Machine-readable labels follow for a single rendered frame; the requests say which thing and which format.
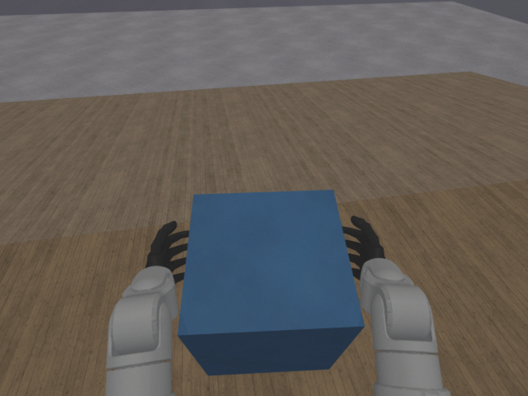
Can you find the right robot forearm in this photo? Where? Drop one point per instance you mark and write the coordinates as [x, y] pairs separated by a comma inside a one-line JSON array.
[[403, 332]]

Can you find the carton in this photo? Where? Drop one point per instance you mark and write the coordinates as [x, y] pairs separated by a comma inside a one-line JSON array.
[[268, 285]]

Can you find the robot right hand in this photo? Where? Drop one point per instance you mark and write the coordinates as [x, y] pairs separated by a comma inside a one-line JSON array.
[[368, 248]]

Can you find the left robot forearm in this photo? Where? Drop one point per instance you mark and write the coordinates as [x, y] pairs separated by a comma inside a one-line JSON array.
[[140, 336]]

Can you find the robot left hand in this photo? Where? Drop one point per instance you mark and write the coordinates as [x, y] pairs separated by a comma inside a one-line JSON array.
[[161, 253]]

